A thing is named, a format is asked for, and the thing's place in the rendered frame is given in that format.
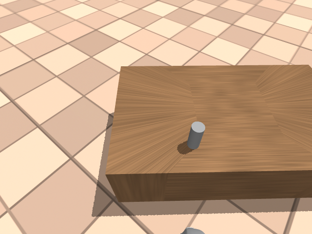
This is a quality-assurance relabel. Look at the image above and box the can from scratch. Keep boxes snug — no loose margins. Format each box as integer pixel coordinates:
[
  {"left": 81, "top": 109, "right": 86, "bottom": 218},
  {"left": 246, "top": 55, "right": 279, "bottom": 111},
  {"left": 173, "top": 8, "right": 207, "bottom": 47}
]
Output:
[{"left": 187, "top": 121, "right": 205, "bottom": 149}]

